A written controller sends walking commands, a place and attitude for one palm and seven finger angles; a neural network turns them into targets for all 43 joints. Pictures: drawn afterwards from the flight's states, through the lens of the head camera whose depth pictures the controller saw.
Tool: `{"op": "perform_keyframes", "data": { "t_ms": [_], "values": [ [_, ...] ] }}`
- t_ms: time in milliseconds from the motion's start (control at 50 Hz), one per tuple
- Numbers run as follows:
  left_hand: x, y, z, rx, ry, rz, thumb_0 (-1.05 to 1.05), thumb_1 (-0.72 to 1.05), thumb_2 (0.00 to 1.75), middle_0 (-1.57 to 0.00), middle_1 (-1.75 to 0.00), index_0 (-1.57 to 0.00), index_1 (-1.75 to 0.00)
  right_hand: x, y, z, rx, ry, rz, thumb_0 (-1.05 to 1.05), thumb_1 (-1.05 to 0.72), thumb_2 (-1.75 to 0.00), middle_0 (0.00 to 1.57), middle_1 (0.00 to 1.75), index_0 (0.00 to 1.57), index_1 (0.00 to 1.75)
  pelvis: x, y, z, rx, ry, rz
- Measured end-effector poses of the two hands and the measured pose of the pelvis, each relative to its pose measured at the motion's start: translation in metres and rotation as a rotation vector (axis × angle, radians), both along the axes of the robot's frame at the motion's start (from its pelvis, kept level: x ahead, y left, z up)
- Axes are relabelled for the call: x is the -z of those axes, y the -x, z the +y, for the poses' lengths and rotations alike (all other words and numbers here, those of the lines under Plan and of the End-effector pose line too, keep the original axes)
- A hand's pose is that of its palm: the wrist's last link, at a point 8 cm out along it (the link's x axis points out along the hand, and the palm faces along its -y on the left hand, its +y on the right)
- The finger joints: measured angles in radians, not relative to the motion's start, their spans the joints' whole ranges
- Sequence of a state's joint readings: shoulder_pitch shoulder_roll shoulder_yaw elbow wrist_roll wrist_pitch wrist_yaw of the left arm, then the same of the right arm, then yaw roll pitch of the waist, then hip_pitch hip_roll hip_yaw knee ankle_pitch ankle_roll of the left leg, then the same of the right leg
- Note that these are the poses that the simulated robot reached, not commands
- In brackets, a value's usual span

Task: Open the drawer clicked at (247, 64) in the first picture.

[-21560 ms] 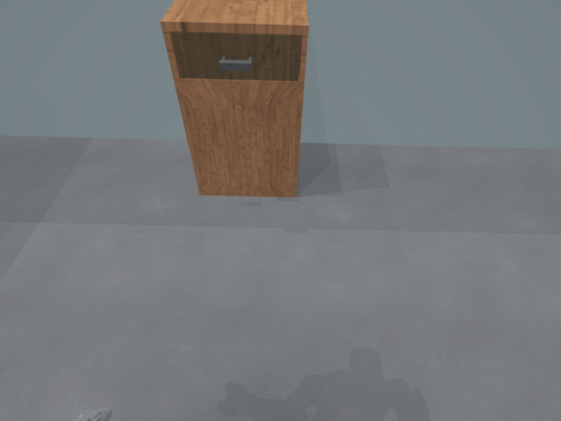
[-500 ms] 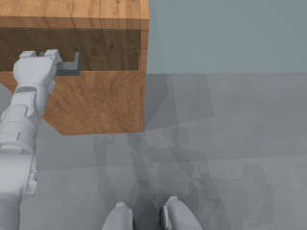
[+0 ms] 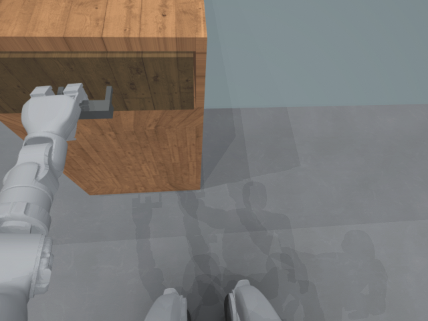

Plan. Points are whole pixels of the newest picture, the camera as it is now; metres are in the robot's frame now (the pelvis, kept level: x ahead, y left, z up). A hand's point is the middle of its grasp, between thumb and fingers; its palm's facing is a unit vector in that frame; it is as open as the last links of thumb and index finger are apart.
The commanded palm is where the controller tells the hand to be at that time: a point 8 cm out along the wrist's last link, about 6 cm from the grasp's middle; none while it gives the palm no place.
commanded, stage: pull the drawer open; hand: left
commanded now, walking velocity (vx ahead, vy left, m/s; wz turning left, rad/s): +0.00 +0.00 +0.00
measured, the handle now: (84, 100) +0.53 +0.25 +0.01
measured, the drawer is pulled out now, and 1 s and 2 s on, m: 0.01 0.12 0.25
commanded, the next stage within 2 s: none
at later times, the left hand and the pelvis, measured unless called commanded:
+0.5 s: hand (62, 159) +0.41 +0.27 -0.01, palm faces -0.06 -0.05 -1.00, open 6.2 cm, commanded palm +0.38 +0.26 +0.04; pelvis +0.01 +0.00 +0.01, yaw +1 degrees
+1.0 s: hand (57, 186) +0.36 +0.27 -0.01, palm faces -0.04 -0.05 -1.00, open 6.1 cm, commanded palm +0.32 +0.27 +0.04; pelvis +0.01 +0.00 +0.02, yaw +1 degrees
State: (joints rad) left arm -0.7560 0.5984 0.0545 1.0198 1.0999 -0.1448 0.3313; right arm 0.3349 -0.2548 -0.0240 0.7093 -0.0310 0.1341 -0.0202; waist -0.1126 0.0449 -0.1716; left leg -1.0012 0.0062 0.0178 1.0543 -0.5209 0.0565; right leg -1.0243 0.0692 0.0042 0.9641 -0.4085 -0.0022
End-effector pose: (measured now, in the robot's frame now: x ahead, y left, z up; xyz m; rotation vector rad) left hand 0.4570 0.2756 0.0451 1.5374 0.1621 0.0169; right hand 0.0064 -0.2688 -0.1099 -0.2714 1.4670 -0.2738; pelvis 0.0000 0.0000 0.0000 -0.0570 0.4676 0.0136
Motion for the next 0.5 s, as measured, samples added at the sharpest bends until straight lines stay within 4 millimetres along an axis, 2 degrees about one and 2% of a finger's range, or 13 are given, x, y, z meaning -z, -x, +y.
{"op": "perform_keyframes", "data": {
  "t_ms": [140, 500],
  "values": [
    [0.001, 0.014, 0.001, 0.012, 0.007, -0.009, -0.01, 0.67, 0.78, -0.32, -1.34, -0.32, -1.35, -0.001, -0.019, 0.003, -0.007, -0.014, -0.027, 0.01, -0.91, -0.90, 0.20, 0.30, 0.20, 0.30, -0.005, -0.007, 0.002, 0.005, -0.004, -0.014],
    [0.002, 0.062, -0.001, 0.004, 0.013, -0.033, 0.00, 0.67, 0.81, -0.31, -1.35, -0.32, -1.35, -0.005, -0.087, 0.009, -0.080, -0.049, -0.162, 0.01, -0.91, -0.90, 0.20, 0.30, 0.20, 0.30, -0.014, -0.014, 0.001, -0.012, -0.011, -0.067]
  ]
}}
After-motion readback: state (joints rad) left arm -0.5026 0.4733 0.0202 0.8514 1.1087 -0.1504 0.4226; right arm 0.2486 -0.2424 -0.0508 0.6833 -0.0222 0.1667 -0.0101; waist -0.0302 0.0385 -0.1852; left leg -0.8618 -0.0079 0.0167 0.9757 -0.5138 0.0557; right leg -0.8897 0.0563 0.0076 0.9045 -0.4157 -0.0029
